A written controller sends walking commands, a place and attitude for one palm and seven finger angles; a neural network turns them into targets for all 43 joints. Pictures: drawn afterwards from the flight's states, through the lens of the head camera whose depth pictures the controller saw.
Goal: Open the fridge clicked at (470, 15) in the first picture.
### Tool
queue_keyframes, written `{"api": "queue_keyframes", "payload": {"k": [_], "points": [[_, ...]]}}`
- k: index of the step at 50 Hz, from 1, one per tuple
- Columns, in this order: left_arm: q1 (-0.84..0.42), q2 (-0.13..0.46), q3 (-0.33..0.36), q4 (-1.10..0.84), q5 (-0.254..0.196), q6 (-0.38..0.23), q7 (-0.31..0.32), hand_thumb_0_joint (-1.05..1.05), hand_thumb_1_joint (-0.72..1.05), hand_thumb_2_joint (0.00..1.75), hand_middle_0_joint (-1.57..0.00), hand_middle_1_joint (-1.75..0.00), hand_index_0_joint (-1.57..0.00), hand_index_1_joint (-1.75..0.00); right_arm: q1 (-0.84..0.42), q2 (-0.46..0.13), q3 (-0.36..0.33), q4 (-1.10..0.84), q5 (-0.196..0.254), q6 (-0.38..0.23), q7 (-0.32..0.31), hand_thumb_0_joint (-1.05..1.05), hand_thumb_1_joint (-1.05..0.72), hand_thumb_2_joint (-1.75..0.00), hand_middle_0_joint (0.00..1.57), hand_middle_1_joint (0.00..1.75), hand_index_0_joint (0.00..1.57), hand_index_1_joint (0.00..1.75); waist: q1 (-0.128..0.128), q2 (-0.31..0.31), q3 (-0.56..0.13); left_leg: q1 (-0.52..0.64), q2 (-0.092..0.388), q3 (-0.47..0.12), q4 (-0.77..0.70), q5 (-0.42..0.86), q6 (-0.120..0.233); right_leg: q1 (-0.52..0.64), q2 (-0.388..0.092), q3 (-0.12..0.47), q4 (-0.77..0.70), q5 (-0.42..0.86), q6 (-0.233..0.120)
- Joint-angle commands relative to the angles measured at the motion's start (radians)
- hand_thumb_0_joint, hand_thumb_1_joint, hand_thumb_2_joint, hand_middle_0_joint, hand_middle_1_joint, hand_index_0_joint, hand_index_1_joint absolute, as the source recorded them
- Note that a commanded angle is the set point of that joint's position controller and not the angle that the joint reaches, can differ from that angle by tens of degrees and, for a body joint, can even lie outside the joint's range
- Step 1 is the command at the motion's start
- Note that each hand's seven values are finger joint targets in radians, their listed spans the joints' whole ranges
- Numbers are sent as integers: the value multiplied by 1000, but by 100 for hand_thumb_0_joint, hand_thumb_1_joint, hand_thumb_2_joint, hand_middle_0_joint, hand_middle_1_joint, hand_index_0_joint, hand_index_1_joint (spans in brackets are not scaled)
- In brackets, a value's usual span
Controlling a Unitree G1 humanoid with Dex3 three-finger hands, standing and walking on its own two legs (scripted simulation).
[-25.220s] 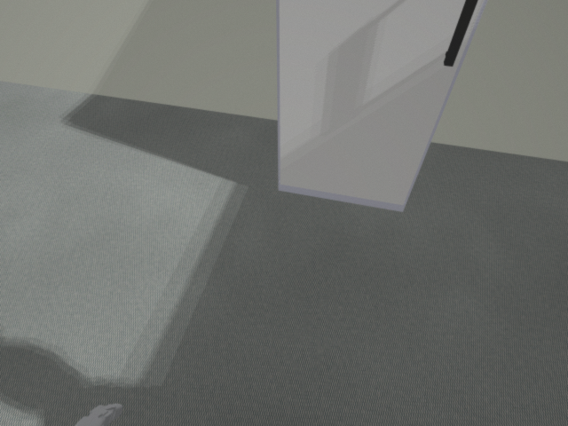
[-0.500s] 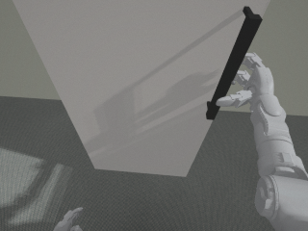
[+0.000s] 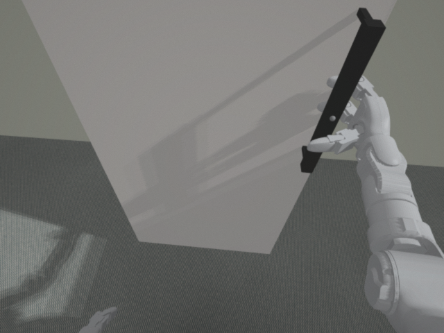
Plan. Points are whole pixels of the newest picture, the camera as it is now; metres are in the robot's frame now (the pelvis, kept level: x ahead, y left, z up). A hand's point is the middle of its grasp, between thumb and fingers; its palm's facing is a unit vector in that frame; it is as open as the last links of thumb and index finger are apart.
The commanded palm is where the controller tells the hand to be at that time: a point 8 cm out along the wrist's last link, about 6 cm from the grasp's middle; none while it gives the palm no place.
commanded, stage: slide the fingers in behind the handle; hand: right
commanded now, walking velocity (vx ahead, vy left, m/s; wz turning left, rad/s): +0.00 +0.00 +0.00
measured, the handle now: (329, 106) +0.50 -0.14 +0.16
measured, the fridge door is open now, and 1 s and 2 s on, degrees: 2 1 2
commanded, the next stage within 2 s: grip the handle and tug to test in 0.62 s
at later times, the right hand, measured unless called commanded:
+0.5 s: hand (330, 118) +0.46 -0.13 +0.16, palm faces -0.05 +1.00 -0.02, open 13.9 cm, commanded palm +0.43 -0.18 +0.16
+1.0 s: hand (328, 117) +0.46 -0.13 +0.16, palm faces -0.04 +1.00 -0.03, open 12.0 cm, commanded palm +0.43 -0.17 +0.16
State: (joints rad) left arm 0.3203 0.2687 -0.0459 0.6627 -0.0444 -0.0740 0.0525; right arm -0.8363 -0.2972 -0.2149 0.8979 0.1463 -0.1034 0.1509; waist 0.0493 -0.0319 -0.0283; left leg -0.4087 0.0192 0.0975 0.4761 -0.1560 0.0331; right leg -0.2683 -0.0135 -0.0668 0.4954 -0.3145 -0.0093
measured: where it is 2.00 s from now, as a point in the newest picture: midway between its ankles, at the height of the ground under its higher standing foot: outside the picture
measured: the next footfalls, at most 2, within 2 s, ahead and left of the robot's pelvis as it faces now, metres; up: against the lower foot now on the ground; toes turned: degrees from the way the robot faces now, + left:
none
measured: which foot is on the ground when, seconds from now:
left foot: down 0.00-1.00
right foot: down 0.00-1.00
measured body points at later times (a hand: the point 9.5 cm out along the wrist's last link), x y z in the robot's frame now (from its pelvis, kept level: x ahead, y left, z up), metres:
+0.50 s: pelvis +0.00 +0.00 +0.00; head +0.03 +0.01 +0.45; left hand +0.09 +0.25 -0.12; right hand +0.46 -0.19 +0.17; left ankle +0.05 +0.10 -0.74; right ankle -0.04 -0.11 -0.74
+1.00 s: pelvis +0.00 -0.01 +0.00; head +0.04 +0.01 +0.45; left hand +0.09 +0.24 -0.12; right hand +0.46 -0.18 +0.17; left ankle +0.05 +0.10 -0.74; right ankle -0.04 -0.11 -0.74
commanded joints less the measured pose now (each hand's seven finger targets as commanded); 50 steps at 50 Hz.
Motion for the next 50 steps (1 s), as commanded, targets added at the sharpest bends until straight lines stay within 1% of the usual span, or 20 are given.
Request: {"api": "queue_keyframes", "payload": {"k": [1, 4, 6, 9, 11, 14, 15, 22, 24, 25, 29, 30, 36, 40, 42, 44, 46, 47, 48, 50], "points": [[4, 129, 49, -105, -1, -46, 6, 0, 90, 90, -20, -30, -20, -30, -527, -164, -16, -209, 16, -64, -2, 0, 50, -30, 30, 120, 30, 120, 17, 43, -327, 293, -4, -81, -13, 193, -3, -43, 14, 55, -75, 193, -21], [12, 132, 50, -99, 5, -52, 7, 0, 90, 90, -20, -30, -20, -30, -560, -176, -27, -205, 12, -71, -18, 0, 50, -30, 30, 120, 30, 120, 19, 66, -352, 305, -2, -81, -9, 186, -4, -44, 13, 59, -74, 192, -23], [15, 125, 49, -96, 6, -55, 4, 0, 90, 90, -20, -30, -20, -30, -577, -165, -15, -215, 6, -80, -21, 0, 50, -30, 30, 120, 30, 120, 22, 26, -360, 305, -2, -84, -5, 212, -4, -40, 17, 56, -70, 210, -21], [21, 130, 52, -96, 7, -57, 2, 0, 90, 90, -20, -30, -20, -30, -535, -158, -15, -196, 8, -85, -20, 0, 50, -30, 30, 120, 30, 120, 16, 73, -370, 316, -5, -79, 0, 222, -3, -43, 14, 58, -70, 225, -21], [21, 130, 48, -90, 5, -57, 3, 0, 90, 90, -20, -30, -20, -30, -563, -186, -32, -183, 7, -86, -18, 0, 50, -30, 30, 120, 30, 120, 20, 64, -348, 312, -3, -83, -4, 208, -4, -58, 14, 58, -73, 200, -21], [20, 131, 52, -94, 5, -58, 4, 0, 90, 90, -20, -30, -20, -30, -560, -183, -29, -182, 3, -93, -15, 0, 50, -30, 30, 120, 30, 120, 16, 56, -356, 304, -3, -82, -1, 203, -2, -47, 13, 58, -69, 207, -21], [18, 126, 49, -96, 5, -60, 3, 0, 90, 90, -20, -30, -20, -30, -571, -167, -14, -199, 4, -96, -14, 0, 50, -30, 30, 120, 30, 120, 18, 25, -365, 301, -4, -82, 2, 218, -1, -37, 15, 58, -69, 221, -20], [19, 130, 48, -93, 4, -64, 3, 0, 90, 90, -20, -30, -20, -30, -556, -181, -36, -165, 11, -95, -15, 0, 50, -30, 30, 120, 30, 120, 15, 69, -337, 298, -5, -82, -3, 191, -3, -60, 12, 60, -74, 191, -19], [20, 131, 51, -96, 5, -61, 4, 0, 90, 90, -20, -30, -20, -30, -553, -187, -34, -184, 2, -100, -18, 0, 50, -30, 30, 120, 30, 120, 11, 50, -357, 303, -4, -80, 1, 199, -1, -46, 12, 58, -73, 211, -19], [14, 124, 46, -99, 5, -64, 1, 0, 90, 90, -20, -30, -20, -30, -561, -156, -11, -197, 6, -99, -16, 0, 50, -30, 30, 120, 30, 120, 13, 15, -354, 294, -4, -80, 2, 209, 0, -37, 14, 59, -73, 220, -16], [21, 130, 51, -99, 5, -64, 1, 0, 90, 90, -20, -30, -20, -30, -544, -154, -13, -185, 5, -95, -19, 0, 50, -30, 30, 120, 30, 120, 14, 67, -350, 293, -7, -74, 2, 209, -1, -38, 10, 62, -71, 227, -17], [18, 127, 49, -95, 4, -64, 1, 0, 90, 90, -20, -30, -20, -30, -565, -159, -15, -190, 7, -95, -21, 0, 50, -30, 30, 120, 30, 120, 20, 37, -345, 284, -6, -78, -1, 202, -2, -36, 11, 60, -72, 216, -16], [27, 126, 49, -87, 5, -64, 2, 0, 90, 90, -20, -30, -20, -30, -591, -144, 2, -170, 1, -89, -23, 0, 50, -30, 30, 120, 30, 120, 29, 45, -334, 269, -6, -76, -2, 188, -3, -41, 12, 63, -71, 202, -16], [27, 122, 51, -88, 5, -69, -2, 0, 90, 90, -20, -30, -20, -30, -584, -113, 25, -191, 2, -95, -24, 0, 31, -38, 32, 123, 32, 123, 27, 17, -356, 261, -7, -71, 3, 201, 0, -17, 12, 66, -66, 228, -12], [30, 125, 52, -86, 7, -68, -3, 0, 90, 90, -20, -30, -20, -30, -553, -135, 0, -183, 3, -95, -27, 0, 22, -42, 33, 124, 33, 124, 16, 61, -363, 280, -9, -69, 9, 218, 1, -26, 10, 68, -66, 242, -12], [31, 127, 52, -87, 7, -66, -3, 0, 90, 90, -20, -30, -20, -30, -581, -109, 28, -181, 2, -91, -24, 0, 13, -46, 34, 125, 34, 125, 28, 65, -351, 276, -7, -68, 5, 218, 0, -25, 9, 69, -67, 243, -13], [30, 125, 52, -85, 8, -68, -3, 0, 90, 90, -20, -30, -20, -30, -575, -127, 3, -192, 6, -92, -25, 0, 3, -50, 35, 127, 35, 127, 20, 33, -365, 280, -8, -72, 8, 232, 1, -16, 13, 64, -63, 253, -13], [28, 126, 51, -88, 8, -67, -3, 0, 90, 90, -20, -30, -20, -30, -556, -148, -16, -192, 7, -91, -26, 0, -1, -52, 35, 127, 35, 127, 10, 53, -376, 297, -7, -73, 8, 229, 0, -28, 13, 64, -65, 244, -13], [24, 124, 49, -86, 7, -65, -2, 0, 90, 90, -20, -30, -20, -30, -569, -140, -1, -190, 3, -91, -24, 0, -6, -54, 36, 128, 36, 128, 21, 46, -359, 291, -7, -73, 6, 229, 0, -31, 13, 62, -66, 240, -14], [18, 120, 50, -93, 6, -65, -4, 0, 90, 90, -20, -30, -20, -30, -559, -123, 10, -216, 4, -96, -25, 0, -15, -58, 37, 129, 37, 129, 14, 30, -363, 296, -7, -72, 8, 243, 2, -20, 12, 63, -68, 264, -13]]}}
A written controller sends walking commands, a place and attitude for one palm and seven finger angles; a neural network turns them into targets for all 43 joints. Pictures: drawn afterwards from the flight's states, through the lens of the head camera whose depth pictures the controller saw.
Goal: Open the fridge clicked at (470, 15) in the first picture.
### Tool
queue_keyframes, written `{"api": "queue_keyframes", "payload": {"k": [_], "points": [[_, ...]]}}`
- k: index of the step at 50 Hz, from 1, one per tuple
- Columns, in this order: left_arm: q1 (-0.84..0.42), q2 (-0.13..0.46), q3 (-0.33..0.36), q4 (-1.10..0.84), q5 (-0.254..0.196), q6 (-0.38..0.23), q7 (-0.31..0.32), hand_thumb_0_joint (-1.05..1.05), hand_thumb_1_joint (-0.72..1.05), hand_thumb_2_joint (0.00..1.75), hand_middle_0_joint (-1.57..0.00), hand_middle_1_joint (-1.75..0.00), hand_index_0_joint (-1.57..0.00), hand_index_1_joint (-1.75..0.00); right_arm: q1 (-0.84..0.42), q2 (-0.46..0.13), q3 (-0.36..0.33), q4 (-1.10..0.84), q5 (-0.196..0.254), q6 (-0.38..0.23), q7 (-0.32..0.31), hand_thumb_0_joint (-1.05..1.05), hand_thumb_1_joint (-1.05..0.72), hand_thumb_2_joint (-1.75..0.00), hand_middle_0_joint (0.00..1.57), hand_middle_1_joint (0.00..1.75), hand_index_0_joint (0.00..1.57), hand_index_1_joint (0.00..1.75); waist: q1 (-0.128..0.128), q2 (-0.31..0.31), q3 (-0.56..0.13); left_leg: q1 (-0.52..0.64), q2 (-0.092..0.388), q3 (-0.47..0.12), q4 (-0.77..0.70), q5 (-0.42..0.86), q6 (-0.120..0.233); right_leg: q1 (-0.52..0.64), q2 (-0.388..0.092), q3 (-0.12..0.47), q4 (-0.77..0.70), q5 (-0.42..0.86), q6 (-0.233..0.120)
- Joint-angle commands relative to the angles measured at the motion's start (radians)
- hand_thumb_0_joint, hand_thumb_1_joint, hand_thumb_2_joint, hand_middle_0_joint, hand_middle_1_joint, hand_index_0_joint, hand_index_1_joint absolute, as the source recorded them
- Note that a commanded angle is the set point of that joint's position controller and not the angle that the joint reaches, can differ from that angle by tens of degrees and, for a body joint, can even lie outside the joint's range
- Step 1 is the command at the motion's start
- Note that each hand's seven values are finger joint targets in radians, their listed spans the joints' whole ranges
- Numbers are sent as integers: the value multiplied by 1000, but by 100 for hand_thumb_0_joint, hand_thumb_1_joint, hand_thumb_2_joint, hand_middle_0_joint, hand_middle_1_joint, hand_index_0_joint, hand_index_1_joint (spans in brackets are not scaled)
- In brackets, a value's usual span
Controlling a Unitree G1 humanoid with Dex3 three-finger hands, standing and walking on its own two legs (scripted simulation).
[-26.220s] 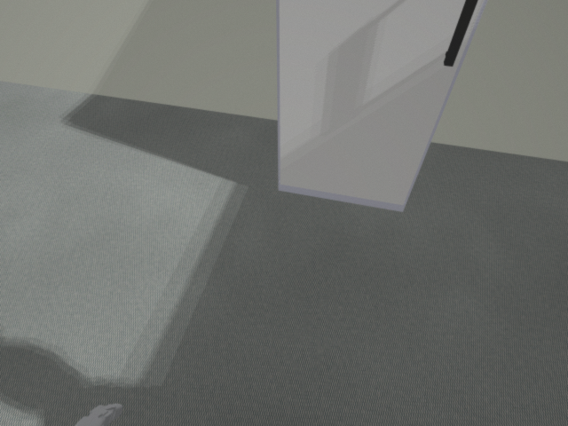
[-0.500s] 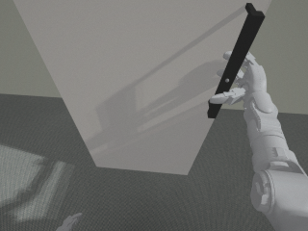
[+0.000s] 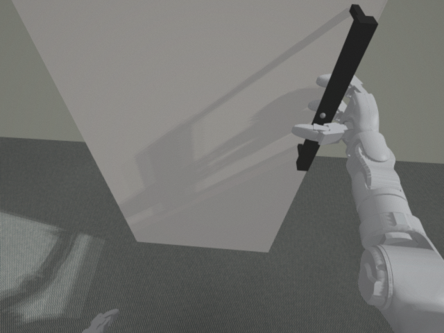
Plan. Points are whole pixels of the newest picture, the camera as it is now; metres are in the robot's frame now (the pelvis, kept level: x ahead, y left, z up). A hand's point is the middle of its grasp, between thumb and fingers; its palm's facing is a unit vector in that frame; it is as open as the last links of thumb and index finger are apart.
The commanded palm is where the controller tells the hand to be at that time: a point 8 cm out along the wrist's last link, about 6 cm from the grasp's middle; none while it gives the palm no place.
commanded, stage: grip the handle and tug to test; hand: right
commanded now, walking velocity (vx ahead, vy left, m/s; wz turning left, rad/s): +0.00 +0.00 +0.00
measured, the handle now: (323, 103) +0.50 -0.13 +0.16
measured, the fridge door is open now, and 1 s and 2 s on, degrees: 1 2 4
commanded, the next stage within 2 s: move the hooked fingers beside the handle in 1.12 s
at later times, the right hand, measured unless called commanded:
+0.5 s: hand (314, 115) +0.46 -0.11 +0.16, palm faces -0.06 +1.00 +0.00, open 5.4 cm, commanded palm +0.43 -0.17 +0.16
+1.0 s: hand (314, 116) +0.46 -0.11 +0.16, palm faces -0.05 +1.00 +0.00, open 5.4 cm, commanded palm +0.41 -0.17 +0.16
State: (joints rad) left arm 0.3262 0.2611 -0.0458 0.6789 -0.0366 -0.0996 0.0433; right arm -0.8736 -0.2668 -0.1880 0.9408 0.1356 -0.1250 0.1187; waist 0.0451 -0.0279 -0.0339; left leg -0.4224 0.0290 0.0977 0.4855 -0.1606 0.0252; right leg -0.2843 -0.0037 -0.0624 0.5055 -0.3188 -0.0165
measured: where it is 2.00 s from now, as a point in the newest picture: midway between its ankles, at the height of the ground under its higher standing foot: outside the picture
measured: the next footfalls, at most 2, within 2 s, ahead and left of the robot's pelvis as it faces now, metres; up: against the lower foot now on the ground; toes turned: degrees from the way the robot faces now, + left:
none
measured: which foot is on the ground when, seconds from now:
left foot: down 0.00-1.00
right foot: down 0.00-1.00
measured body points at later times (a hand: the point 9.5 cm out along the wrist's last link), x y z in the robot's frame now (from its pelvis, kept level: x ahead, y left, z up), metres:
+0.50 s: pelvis +0.00 +0.01 +0.00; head +0.03 +0.02 +0.45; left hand +0.10 +0.26 -0.12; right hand +0.46 -0.16 +0.17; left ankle +0.05 +0.11 -0.74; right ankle -0.04 -0.11 -0.74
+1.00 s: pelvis +0.00 +0.01 +0.00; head +0.03 +0.03 +0.45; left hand +0.08 +0.26 -0.12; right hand +0.46 -0.16 +0.17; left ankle +0.05 +0.11 -0.74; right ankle -0.04 -0.11 -0.73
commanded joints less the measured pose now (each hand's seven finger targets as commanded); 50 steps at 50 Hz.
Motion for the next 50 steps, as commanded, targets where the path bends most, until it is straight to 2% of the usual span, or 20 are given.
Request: {"api": "queue_keyframes", "payload": {"k": [1, 2, 4, 10, 12, 15, 16, 20, 22, 24, 26, 29, 32, 34, 36, 40, 41, 43, 46, 50], "points": [[12, 126, 50, -111, -1, -40, 4, 0, 90, 90, -20, -30, -20, -30, -505, -137, -9, -258, 15, -73, 8, 0, -20, -60, 38, 130, 38, 130, 15, 18, -360, 303, -18, -71, 0, 246, 11, 5, 2, 59, -76, 270, -4], [14, 126, 50, -109, -1, -41, 4, 0, 90, 90, -20, -30, -20, -30, -520, -122, 5, -269, 17, -73, 7, 0, -25, -62, 38, 131, 38, 131, 23, 46, -357, 299, -20, -66, 0, 255, 10, 10, 0, 61, -77, 281, -3], [15, 132, 53, -109, 0, -37, 5, 0, 90, 90, -20, -30, -20, -30, -489, -153, -27, -247, 17, -66, 3, 0, -34, -66, 39, 132, 39, 132, 10, 63, -352, 313, -18, -68, -3, 249, 10, -2, -1, 60, -78, 274, -5], [-3, 121, 50, -121, 3, -31, 1, 0, 90, 90, -20, -30, -20, -30, -465, -158, -39, -308, 6, -64, -20, 0, -62, -78, 42, 136, 42, 136, -5, 34, -381, 349, -16, -74, -1, 286, 10, 3, 3, 51, -83, 300, -6], [-5, 126, 50, -118, 1, -24, 4, 0, 90, 90, -20, -30, -20, -30, -441, -195, -74, -275, 6, -51, -23, 0, -71, -82, 43, 137, 43, 137, -6, 81, -350, 363, -15, -78, -9, 272, 5, -29, 2, 45, -90, 263, -9], [-13, 124, 46, -123, -3, -18, 9, 0, 90, 90, -20, -30, -20, -30, -470, -171, -40, -263, -1, -40, -19, 0, -85, -88, 44, 139, 44, 139, 8, 58, -313, 342, -12, -82, -20, 237, 5, -36, 3, 44, -98, 228, -13], [-9, 126, 47, -121, -3, -17, 11, 0, 90, 90, -20, -30, -20, -30, -472, -193, -60, -261, -2, -41, -20, 0, -90, -90, 45, 140, 45, 140, 5, 65, -324, 343, -12, -83, -20, 231, 5, -32, 4, 45, -95, 222, -14], [-11, 123, 48, -123, -3, -20, 15, 0, 90, 90, -20, -30, -20, -30, -506, -188, -50, -285, 7, -58, -10, 0, -90, -90, 45, 140, 45, 140, 11, 38, -356, 357, -13, -89, -19, 247, 5, -17, 6, 43, -89, 232, -14], [-7, 127, 46, -118, 1, -19, 18, 0, 90, 90, -20, -30, -20, -30, -474, -246, -114, -253, 14, -57, -14, 0, -90, -90, 45, 140, 45, 140, -3, 86, -365, 390, -11, -92, -18, 257, 1, -42, 7, 42, -93, 229, -15], [-8, 131, 45, -117, 1, -14, 18, 0, 90, 90, -20, -30, -20, -30, -479, -263, -107, -253, -2, -61, -13, 0, -90, -90, 45, 140, 45, 140, -1, 72, -351, 390, -6, -95, -20, 244, 1, -53, 7, 40, -96, 218, -16], [-15, 124, 45, -123, 0, -15, 17, 0, 90, 90, -20, -30, -20, -30, -471, -258, -102, -268, -10, -66, -14, 0, -90, -90, 45, 140, 45, 140, -5, 35, -358, 389, -7, -98, -18, 255, 2, -46, 9, 35, -94, 224, -17], [-12, 129, 46, -125, -1, -15, 18, 0, 90, 90, -20, -30, -20, -30, -480, -240, -83, -249, -10, -66, -13, 0, -90, -90, 45, 140, 45, 140, 6, 72, -335, 375, -7, -94, -24, 230, 0, -52, 7, 39, -99, 205, -18], [-12, 125, 45, -123, -3, -18, 18, 0, 90, 90, -20, -30, -20, -30, -497, -243, -85, -247, -8, -69, -11, 0, -90, -90, 45, 140, 45, 140, 9, 38, -339, 364, -8, -99, -28, 218, -1, -50, 9, 35, -97, 188, -18], [-3, 131, 46, -118, -2, -17, 21, 0, 90, 90, -20, -30, -20, -30, -498, -246, -83, -215, -10, -70, -10, 0, -90, -90, 45, 140, 45, 140, 15, 78, -331, 359, -8, -97, -31, 196, -2, -58, 5, 40, -98, 173, -19], [1, 129, 46, -113, -3, -23, 20, 0, 90, 90, -20, -30, -20, -30, -529, -238, -74, -213, -10, -76, -10, 0, -90, -90, 45, 140, 45, 140, 22, 53, -326, 342, -9, -98, -32, 184, -2, -54, 8, 41, -98, 161, -19], [-2, 129, 48, -124, -3, -29, 15, 0, 90, 90, -20, -30, -20, -30, -471, -233, -80, -240, 0, -83, -6, 0, -90, -90, 45, 140, 45, 140, 2, 37, -371, 374, -10, -99, -22, 220, 2, -47, 7, 39, -95, 196, -17], [2, 131, 51, -124, -3, -29, 15, 0, 90, 90, -20, -30, -20, -30, -452, -252, -102, -250, 0, -84, -6, 0, -90, -90, 45, 140, 45, 140, -5, 69, -382, 393, -10, -98, -21, 230, 1, -50, 6, 37, -96, 201, -17], [-9, 128, 48, -132, -5, -31, 12, 0, 90, 90, -20, -30, -20, -30, -444, -204, -62, -269, 4, -78, 4, 0, -90, -90, 45, 140, 45, 140, -1, 39, -357, 379, -11, -95, -23, 234, 4, -46, 6, 34, -102, 203, -15], [-14, 131, 54, -145, -2, -30, 8, 0, 90, 90, -20, -30, -20, -30, -360, -253, -124, -333, 10, -76, 1, 0, -90, -90, 45, 140, 45, 140, -37, 53, -409, 439, -11, -97, -13, 289, 7, -34, 4, 30, -102, 257, -16], [-50, 123, 55, -167, -6, -23, 3, 0, 90, 90, -20, -30, -20, -30, -246, -232, -120, -446, 20, -60, 9, 0, -90, -90, 45, 140, 45, 140, -57, 40, -396, 477, -8, -98, -15, 349, 9, -27, 1, 16, -112, 305, -14]]}}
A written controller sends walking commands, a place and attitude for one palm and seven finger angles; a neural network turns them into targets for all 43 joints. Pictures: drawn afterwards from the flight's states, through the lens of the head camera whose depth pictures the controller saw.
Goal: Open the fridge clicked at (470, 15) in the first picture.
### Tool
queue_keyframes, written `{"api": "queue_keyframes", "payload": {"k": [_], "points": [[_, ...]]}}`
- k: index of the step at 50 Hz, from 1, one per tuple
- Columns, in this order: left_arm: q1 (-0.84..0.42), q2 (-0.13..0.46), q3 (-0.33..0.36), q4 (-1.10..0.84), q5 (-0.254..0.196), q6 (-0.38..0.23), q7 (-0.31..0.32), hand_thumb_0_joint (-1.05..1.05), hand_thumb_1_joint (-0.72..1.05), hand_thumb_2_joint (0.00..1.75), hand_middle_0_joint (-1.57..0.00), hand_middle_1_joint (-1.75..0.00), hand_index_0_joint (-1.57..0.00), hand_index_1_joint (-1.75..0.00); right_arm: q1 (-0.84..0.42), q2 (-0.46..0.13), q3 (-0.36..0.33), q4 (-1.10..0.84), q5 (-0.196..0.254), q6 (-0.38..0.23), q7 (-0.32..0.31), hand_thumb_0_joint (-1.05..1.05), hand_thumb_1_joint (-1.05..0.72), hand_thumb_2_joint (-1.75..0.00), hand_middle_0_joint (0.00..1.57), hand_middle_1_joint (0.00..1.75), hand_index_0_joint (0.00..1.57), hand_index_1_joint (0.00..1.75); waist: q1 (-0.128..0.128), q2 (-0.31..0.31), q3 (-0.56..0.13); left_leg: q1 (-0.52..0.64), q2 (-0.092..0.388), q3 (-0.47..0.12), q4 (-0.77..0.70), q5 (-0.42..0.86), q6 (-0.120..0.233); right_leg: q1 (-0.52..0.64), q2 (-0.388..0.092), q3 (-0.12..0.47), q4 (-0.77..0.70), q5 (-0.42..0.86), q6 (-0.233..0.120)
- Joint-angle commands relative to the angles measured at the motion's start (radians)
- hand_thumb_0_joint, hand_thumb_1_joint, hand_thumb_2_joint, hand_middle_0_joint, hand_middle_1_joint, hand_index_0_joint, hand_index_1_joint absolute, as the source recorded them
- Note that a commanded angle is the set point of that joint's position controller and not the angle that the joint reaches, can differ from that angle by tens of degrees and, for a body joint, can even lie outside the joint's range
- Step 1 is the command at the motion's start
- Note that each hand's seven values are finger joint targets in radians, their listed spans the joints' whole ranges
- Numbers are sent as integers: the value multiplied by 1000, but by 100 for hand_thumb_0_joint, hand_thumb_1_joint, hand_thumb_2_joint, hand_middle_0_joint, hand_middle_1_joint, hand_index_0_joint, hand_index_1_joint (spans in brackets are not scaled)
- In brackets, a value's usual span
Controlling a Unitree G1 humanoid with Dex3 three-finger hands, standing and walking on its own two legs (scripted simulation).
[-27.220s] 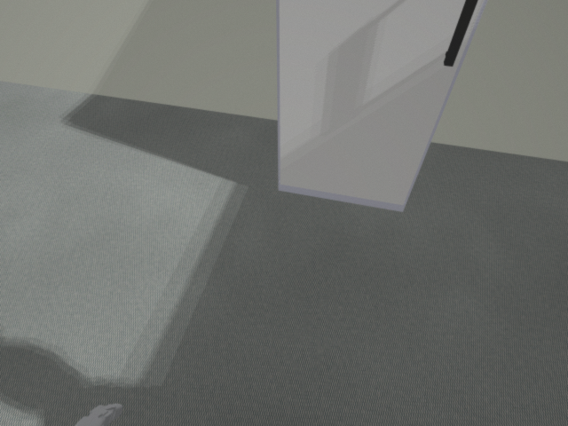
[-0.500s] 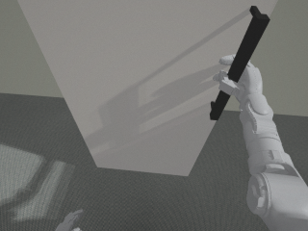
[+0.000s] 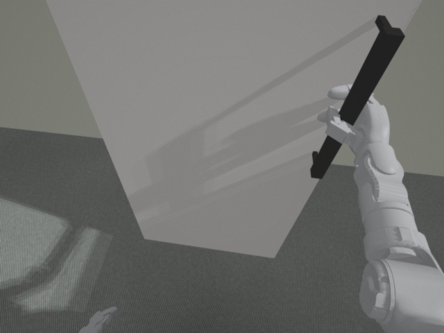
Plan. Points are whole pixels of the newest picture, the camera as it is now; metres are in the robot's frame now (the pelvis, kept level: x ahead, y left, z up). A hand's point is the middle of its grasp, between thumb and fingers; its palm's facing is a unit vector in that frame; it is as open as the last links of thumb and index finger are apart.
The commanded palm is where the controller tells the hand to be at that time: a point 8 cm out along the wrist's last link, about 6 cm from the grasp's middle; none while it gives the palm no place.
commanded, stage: grip the handle and tug to test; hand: right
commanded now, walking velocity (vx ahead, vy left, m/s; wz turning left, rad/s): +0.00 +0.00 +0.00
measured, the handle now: (342, 112) +0.49 -0.16 +0.16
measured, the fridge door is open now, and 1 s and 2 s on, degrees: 2 4 2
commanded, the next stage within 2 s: move the hooked fingers beside the handle in 0.12 s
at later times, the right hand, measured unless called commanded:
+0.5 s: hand (338, 140) +0.41 -0.13 +0.16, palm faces -0.02 +1.00 -0.02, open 6.6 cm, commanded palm +0.39 -0.21 +0.16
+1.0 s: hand (364, 134) +0.43 -0.18 +0.17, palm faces +0.00 +1.00 -0.03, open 13.6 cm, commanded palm +0.41 -0.23 +0.16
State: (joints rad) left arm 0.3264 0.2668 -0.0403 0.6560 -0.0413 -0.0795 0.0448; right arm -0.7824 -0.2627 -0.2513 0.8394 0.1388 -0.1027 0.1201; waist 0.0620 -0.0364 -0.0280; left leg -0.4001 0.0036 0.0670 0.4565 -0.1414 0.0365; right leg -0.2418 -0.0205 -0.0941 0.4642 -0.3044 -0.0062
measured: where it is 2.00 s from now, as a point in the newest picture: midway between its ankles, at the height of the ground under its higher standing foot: outside the picture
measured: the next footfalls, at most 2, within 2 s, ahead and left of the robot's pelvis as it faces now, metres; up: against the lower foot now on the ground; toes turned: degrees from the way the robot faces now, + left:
none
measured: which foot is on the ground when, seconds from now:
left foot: down 0.00-1.00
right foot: down 0.00-1.00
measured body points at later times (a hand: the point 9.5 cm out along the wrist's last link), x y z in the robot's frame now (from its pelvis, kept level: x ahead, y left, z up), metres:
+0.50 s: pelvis +0.00 +0.00 +0.00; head +0.00 +0.02 +0.45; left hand +0.17 +0.23 -0.09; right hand +0.41 -0.19 +0.17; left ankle +0.05 +0.10 -0.74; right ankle -0.04 -0.11 -0.74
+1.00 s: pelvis -0.02 +0.00 +0.00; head +0.01 +0.01 +0.45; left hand +0.07 +0.26 -0.12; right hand +0.42 -0.23 +0.17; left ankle +0.05 +0.10 -0.74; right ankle -0.04 -0.11 -0.74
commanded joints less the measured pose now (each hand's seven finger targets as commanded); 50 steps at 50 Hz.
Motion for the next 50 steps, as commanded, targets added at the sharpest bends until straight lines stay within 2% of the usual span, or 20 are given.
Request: {"api": "queue_keyframes", "payload": {"k": [1, 3, 4, 8, 11, 12, 15, 17, 21, 24, 26, 27, 31, 35, 37, 39, 42, 48, 49, 50], "points": [[-55, 117, 51, -151, -2, -42, -1, 0, 90, 90, -20, -30, -20, -30, -289, -239, -70, -369, 19, -73, 5, 0, -90, -90, 45, 140, 45, 140, -87, 65, -406, 469, 16, -65, 15, 339, -1, -65, 16, 46, -75, 302, -24], [-73, 113, 51, -157, -6, -37, -1, 0, 90, 90, -20, -30, -20, -30, -285, -197, -31, -422, 20, -47, 5, 0, -90, -90, 45, 140, 45, 140, -74, 52, -379, 446, 15, -62, 4, 329, -4, -44, 15, 42, -79, 295, -24], [-77, 117, 54, -160, -6, -32, 3, 0, 90, 90, -20, -30, -20, -30, -256, -217, -51, -425, 18, -35, -2, 0, -90, -90, 45, 140, 45, 140, -80, 92, -369, 452, 16, -61, 1, 317, -5, -47, 11, 43, -80, 291, -26], [-110, 104, 48, -168, -6, -23, 10, 0, 90, 90, -20, -30, -20, -30, -237, -188, -34, -527, 21, 13, -19, 0, -90, -90, 45, 140, 45, 140, -83, 51, -358, 455, 17, -61, -10, 329, -5, -14, 14, 42, -92, 307, -22], [-121, 103, 43, -160, -3, -10, 21, 0, 90, 90, -20, -30, -20, -30, -251, -218, -55, -526, 18, 48, -34, 0, -90, -90, 45, 140, 45, 140, -74, 89, -333, 455, 20, -61, -24, 312, -10, -9, 13, 45, -98, 289, -25], [-133, 97, 40, -159, -5, -6, 25, 0, 90, 90, -20, -30, -20, -30, -251, -216, -48, -532, 16, 55, -34, 0, -90, -90, 45, 140, 45, 140, -74, 70, -319, 449, 21, -65, -30, 303, -10, -5, 15, 42, -98, 279, -26], [-155, 89, 32, -163, -4, 2, 32, 0, 90, 90, -20, -30, -20, -30, -260, -221, -53, -546, 19, 65, -44, 0, -73, -83, 43, 138, 43, 138, -80, 37, -311, 451, 25, -67, -36, 283, -7, 3, 19, 46, -104, 269, -23], [-162, 88, 24, -161, -3, 5, 38, 0, 90, 90, -20, -30, -20, -30, -280, -222, -52, -512, 23, 72, -46, 0, -62, -78, 42, 136, 42, 136, -74, 69, -286, 438, 24, -66, -44, 251, -10, -4, 19, 52, -108, 241, -24], [-174, 84, 15, -159, -1, 5, 46, 0, 90, 90, -20, -30, -20, -30, -336, -242, -53, -484, 21, 57, -44, 0, -40, -68, 40, 133, 40, 133, -69, 40, -281, 431, 29, -74, -52, 211, -10, -4, 23, 57, -111, 210, -24], [-163, 90, 16, -149, -3, 3, 51, 0, 90, 90, -20, -30, -20, -30, -367, -261, -55, -410, 20, 45, -36, 0, -23, -61, 38, 130, 38, 130, -53, 89, -267, 414, 32, -77, -57, 164, -16, -20, 18, 63, -107, 175, -25], [-163, 92, 12, -146, -4, -2, 53, 0, 90, 90, -20, -30, -20, -30, -408, -272, -55, -380, 23, 32, -26, 0, -12, -56, 37, 129, 37, 129, -49, 64, -257, 401, 33, -82, -62, 136, -15, -34, 22, 64, -107, 147, -26], [-160, 92, 10, -142, -5, -5, 54, 0, 90, 90, -20, -30, -20, -30, -434, -266, -42, -373, 22, 25, -20, 0, -6, -54, 36, 128, 36, 128, -43, 33, -268, 390, 33, -82, -61, 128, -14, -30, 25, 66, -105, 140, -24], [-131, 106, 14, -135, -6, -26, 51, 0, 90, 90, -20, -30, -20, -30, -447, -276, -46, -311, 32, -4, 11, 0, 16, -44, 34, 125, 34, 125, -40, 60, -301, 400, 33, -76, -44, 154, -13, -41, 23, 71, -99, 155, -24], [-100, 117, 24, -128, -10, -46, 45, 0, 90, 90, -20, -30, -20, -30, -453, -222, 5, -262, 41, -23, 56, 0, 39, -35, 31, 122, 31, 122, -25, 53, -316, 370, 28, -66, -32, 164, -10, -35, 23, 76, -89, 165, -25], [-81, 127, 26, -116, -13, -53, 43, 0, 90, 90, -20, -30, -20, -30, -477, -230, 5, -227, 47, -23, 76, 0, 50, -30, 30, 120, 30, 120, -15, 47, -294, 343, 26, -65, -33, 144, -8, -49, 24, 78, -84, 145, -24], [-61, 140, 30, -107, -14, -56, 41, 0, 90, 90, -20, -30, -20, -30, -467, -262, -15, -176, 49, -22, 88, 0, 50, -30, 30, 120, 30, 120, -10, 101, -276, 327, 26, -62, -37, 93, -12, -73, 19, 83, -84, 112, -26], [-48, 141, 33, -106, -13, -69, 37, 0, 90, 90, -20, -30, -20, -30, -514, -264, -11, -193, 48, -42, 95, 0, 50, -30, 30, 120, 30, 120, -13, 35, -293, 305, 24, -63, -29, 76, -5, -68, 23, 88, -78, 108, -25], [-11, 148, 36, -92, -9, -84, 32, 0, 90, 90, -20, -30, -20, -30, -556, -288, -24, -159, 41, -72, 89, 0, 50, -30, 30, 120, 30, 120, -3, 50, -294, 288, 18, -60, -21, 72, -8, -81, 21, 94, -73, 106, -25], [-3, 156, 42, -88, -8, -81, 33, 0, 90, 90, -20, -30, -20, -30, -537, -332, -55, -148, 35, -78, 85, 0, 50, -30, 30, 120, 30, 120, -9, 68, -299, 293, 20, -60, -21, 62, -8, -84, 16, 94, -71, 106, -27], [-12, 150, 35, -90, -10, -82, 32, 0, 90, 90, -20, -30, -20, -30, -536, -311, -38, -123, 36, -76, 89, 0, 50, -30, 30, 120, 30, 120, -8, 31, -277, 282, 21, -65, -23, 45, -8, -99, 20, 90, -74, 86, -26]]}}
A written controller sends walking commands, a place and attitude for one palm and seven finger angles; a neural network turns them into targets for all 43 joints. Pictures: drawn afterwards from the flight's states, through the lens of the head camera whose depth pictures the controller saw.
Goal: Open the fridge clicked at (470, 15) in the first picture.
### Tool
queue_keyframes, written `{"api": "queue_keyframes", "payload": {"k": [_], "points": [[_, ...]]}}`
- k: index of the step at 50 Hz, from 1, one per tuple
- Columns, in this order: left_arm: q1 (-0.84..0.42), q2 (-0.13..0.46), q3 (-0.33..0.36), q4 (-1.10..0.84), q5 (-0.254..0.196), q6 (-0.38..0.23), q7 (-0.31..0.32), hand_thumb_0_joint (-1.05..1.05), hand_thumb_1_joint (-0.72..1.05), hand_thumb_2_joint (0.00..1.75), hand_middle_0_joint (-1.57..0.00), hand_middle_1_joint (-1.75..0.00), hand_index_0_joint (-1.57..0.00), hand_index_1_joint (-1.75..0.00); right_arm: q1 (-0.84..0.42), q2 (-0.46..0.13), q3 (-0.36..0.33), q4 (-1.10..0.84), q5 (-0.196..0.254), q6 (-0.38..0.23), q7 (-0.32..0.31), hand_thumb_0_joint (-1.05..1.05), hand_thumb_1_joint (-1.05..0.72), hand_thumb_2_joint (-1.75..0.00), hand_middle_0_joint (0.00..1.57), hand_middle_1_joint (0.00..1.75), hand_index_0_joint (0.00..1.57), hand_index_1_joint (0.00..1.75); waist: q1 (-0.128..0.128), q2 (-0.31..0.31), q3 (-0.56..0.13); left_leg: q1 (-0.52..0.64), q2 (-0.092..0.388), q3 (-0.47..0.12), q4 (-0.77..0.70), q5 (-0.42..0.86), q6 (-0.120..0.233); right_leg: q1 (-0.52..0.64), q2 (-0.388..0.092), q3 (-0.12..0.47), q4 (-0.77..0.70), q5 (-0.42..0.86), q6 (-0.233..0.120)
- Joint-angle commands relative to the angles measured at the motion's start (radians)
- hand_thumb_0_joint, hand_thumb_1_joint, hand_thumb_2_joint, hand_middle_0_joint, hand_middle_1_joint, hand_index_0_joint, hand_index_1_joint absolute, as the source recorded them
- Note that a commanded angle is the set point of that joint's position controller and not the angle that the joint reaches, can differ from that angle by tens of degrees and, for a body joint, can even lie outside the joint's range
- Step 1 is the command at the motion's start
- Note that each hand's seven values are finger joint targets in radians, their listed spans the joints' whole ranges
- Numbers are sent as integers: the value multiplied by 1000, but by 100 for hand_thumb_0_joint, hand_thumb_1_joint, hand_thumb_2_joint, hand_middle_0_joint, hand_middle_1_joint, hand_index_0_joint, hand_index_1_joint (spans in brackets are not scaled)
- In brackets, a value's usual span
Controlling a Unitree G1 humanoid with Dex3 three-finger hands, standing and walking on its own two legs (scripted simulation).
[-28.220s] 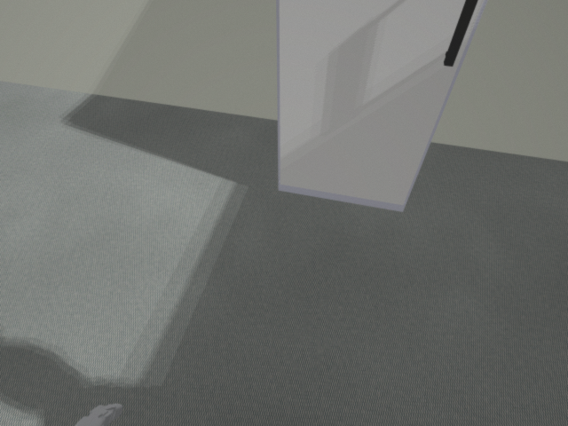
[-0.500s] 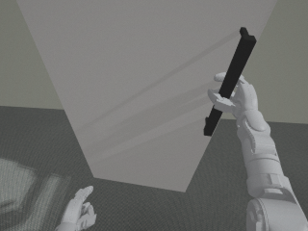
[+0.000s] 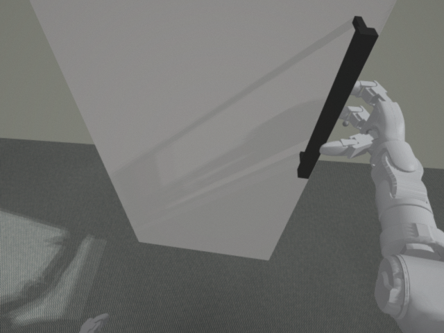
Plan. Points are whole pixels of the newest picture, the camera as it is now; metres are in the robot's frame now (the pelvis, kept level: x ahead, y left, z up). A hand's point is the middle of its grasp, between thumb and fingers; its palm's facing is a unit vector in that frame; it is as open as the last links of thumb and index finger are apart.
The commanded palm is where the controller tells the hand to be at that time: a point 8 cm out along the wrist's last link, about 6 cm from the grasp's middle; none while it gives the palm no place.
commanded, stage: move the hooked fingers beside the handle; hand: right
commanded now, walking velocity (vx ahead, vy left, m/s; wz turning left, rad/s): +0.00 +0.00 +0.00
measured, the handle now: (325, 112) +0.49 -0.13 +0.16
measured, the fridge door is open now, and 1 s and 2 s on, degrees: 4 2 2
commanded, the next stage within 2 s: feel for the door with the fingertips in 1.64 s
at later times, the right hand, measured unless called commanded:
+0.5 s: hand (360, 121) +0.47 -0.19 +0.17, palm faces -0.02 +1.00 -0.03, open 13.9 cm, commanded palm +0.44 -0.24 +0.16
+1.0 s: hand (364, 115) +0.49 -0.21 +0.16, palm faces -0.04 +1.00 -0.03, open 14.0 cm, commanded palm +0.46 -0.25 +0.16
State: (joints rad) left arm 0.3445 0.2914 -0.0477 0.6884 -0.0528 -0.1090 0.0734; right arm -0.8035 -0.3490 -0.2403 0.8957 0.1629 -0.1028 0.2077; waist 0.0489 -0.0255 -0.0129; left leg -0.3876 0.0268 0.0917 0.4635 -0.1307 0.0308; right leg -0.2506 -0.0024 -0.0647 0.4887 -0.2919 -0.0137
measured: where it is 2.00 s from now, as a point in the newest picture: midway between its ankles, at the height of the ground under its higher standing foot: outside the picture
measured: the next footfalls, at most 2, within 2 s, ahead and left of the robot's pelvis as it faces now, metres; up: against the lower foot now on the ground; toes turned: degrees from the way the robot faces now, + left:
none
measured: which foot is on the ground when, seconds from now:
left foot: down 0.00-1.00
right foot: down 0.00-1.00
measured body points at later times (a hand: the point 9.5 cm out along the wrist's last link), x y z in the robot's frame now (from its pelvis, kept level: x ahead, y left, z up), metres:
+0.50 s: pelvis +0.01 +0.00 +0.00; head +0.05 +0.00 +0.45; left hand +0.10 +0.26 -0.11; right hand +0.46 -0.25 +0.17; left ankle +0.07 +0.10 -0.74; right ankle -0.02 -0.11 -0.74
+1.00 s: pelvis +0.03 -0.01 +0.00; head +0.08 -0.01 +0.44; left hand +0.10 +0.25 -0.12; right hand +0.49 -0.26 +0.17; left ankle +0.07 +0.10 -0.74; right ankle -0.02 -0.11 -0.74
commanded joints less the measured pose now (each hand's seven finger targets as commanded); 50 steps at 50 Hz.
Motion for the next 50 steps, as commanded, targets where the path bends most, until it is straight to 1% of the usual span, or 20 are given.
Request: {"api": "queue_keyframes", "payload": {"k": [1, 7, 11, 13, 14, 15, 17, 19, 21, 25, 28, 31, 34, 36, 38, 42, 45, 46, 49, 50], "points": [[-19, 130, 43, -117, 3, -53, 4, 0, 90, 90, -20, -30, -20, -30, -553, -263, -73, -182, 7, -82, 0, 0, 50, -30, 30, 120, 30, 120, 9, 19, -295, 274, 0, -93, -31, 33, -3, -100, 2, 63, -97, 68, -18], [0, 138, 41, -122, 4, -50, 3, 0, 90, 90, -20, -30, -20, -30, -543, -330, -114, -102, -5, -97, 21, 0, 50, -30, 30, 120, 30, 120, 7, 34, -302, 285, 1, -100, -15, 43, -5, -143, 3, 57, -86, 61, -18], [11, 139, 47, -139, 8, -49, -3, 0, 90, 90, -20, -30, -20, -30, -515, -351, -139, -142, 1, -118, 40, 0, 50, -30, 30, 120, 30, 120, -7, 21, -374, 317, -3, -97, 9, 136, -1, -117, 1, 53, -71, 136, -17], [7, 133, 49, -150, 5, -49, -6, 0, 90, 90, -20, -30, -20, -30, -486, -295, -101, -163, 8, -117, 55, 0, 50, -30, 30, 120, 30, 120, -7, 16, -384, 316, -8, -89, 16, 180, 1, -93, -2, 51, -66, 178, -15], [14, 139, 53, -147, 4, -45, -6, 0, 90, 90, -20, -30, -20, -30, -480, -293, -93, -162, 13, -114, 60, 0, 50, -30, 30, 120, 30, 120, 5, 47, -379, 314, -9, -85, 17, 190, -1, -90, -6, 51, -61, 191, -17], [10, 137, 51, -146, 1, -43, -7, 0, 90, 90, -20, -30, -20, -30, -472, -292, -96, -162, 18, -106, 65, 0, 50, -30, 30, 120, 30, 120, 2, 16, -354, 293, -10, -85, 12, 175, -2, -98, -5, 50, -63, 176, -16], [13, 139, 50, -145, 3, -41, -5, 0, 90, 90, -20, -30, -20, -30, -513, -286, -85, -172, 19, -93, 70, 0, 50, -30, 30, 120, 30, 120, 15, 26, -351, 278, -10, -82, 9, 155, -3, -91, -5, 57, -65, 158, -17], [16, 143, 54, -146, 4, -37, -4, 0, 90, 90, -20, -30, -20, -30, -499, -322, -113, -182, 18, -86, 68, 0, 50, -30, 30, 120, 30, 120, 4, 26, -356, 289, -9, -84, 10, 155, 0, -94, -5, 56, -57, 168, -19], [19, 141, 49, -136, 3, -33, -2, 0, 90, 90, -20, -30, -20, -30, -531, -322, -102, -172, 14, -82, 70, 0, 50, -30, 30, 120, 30, 120, 20, 14, -335, 269, -9, -81, 9, 149, -1, -98, -3, 62, -58, 159, -18], [20, 133, 53, -138, 6, -36, -4, 0, 90, 90, -20, -30, -20, -30, -557, -275, -61, -225, 17, -94, 78, 0, 50, -30, 30, 120, 30, 120, 26, -41, -388, 263, -13, -74, 21, 200, 4, -44, 0, 65, -41, 227, -13], [32, 144, 50, -125, 7, -30, -1, 0, 90, 90, -20, -30, -20, -30, -530, -328, -110, -136, 23, -76, 82, 0, 50, -30, 30, 120, 30, 120, 25, 27, -352, 261, -13, -71, 21, 194, -1, -86, -3, 67, -41, 206, -14], [32, 143, 51, -136, 9, -23, -6, 0, 90, 90, -20, -30, -20, -30, -530, -335, -107, -151, 10, -77, 89, 0, 50, -30, 30, 120, 30, 120, 15, -26, -374, 271, -10, -73, 35, 235, 4, -80, 1, 64, -34, 251, -12], [45, 148, 53, -135, 11, -13, -7, 0, 90, 90, -20, -30, -20, -30, -535, -354, -112, -120, 5, -81, 93, 0, 50, -30, 30, 120, 30, 120, 23, 22, -368, 267, -12, -67, 39, 238, 3, -87, -5, 67, -27, 259, -12], [46, 148, 54, -142, 12, -13, -8, 0, 90, 90, -20, -30, -20, -30, -544, -379, -139, -145, 9, -91, 98, 0, 50, -30, 30, 120, 30, 120, 17, 6, -405, 285, -14, -72, 49, 274, 4, -76, -3, 68, -20, 292, -12], [46, 144, 54, -147, 13, -11, -9, 0, 90, 90, -20, -30, -20, -30, -546, -361, -122, -178, 10, -96, 108, 0, 50, -30, 30, 120, 30, 120, 15, -34, -429, 284, -16, -69, 54, 304, 7, -50, -5, 68, -16, 340, -6], [53, 147, 56, -147, 11, -2, -14, 0, 90, 90, -20, -30, -20, -30, -500, -342, -117, -146, 21, -74, 120, 0, 50, -30, 30, 120, 30, 120, 16, -21, -397, 257, -19, -62, 52, 299, 7, -52, -9, 71, -12, 355, -5], [56, 146, 56, -143, 11, 5, -14, 0, 90, 90, -20, -30, -20, -30, -532, -311, -84, -150, 20, -61, 117, 0, 50, -30, 30, 120, 30, 120, 36, -14, -371, 234, -19, -55, 48, 275, 4, -62, -8, 72, -13, 329, -6], [61, 149, 59, -143, 13, 3, -15, 0, 90, 90, -20, -30, -20, -30, -542, -338, -110, -162, 17, -64, 110, 0, 50, -30, 30, 120, 30, 120, 29, -11, -386, 237, -20, -58, 48, 269, 5, -57, -8, 75, -11, 326, -6], [59, 141, 63, -149, 16, 2, -19, 0, 90, 90, -20, -30, -20, -30, -536, -300, -83, -236, 21, -77, 102, 0, 50, -30, 30, 120, 30, 120, 24, -51, -446, 250, -22, -56, 55, 311, 10, -2, -12, 75, 1, 419, 3], [62, 141, 65, -146, 19, 0, -21, 0, 90, 90, -20, -30, -20, -30, -528, -336, -123, -250, 25, -80, 97, 0, 50, -30, 30, 120, 30, 120, 14, -38, -464, 267, -24, -57, 55, 329, 9, 3, -14, 80, 0, 439, 6]]}}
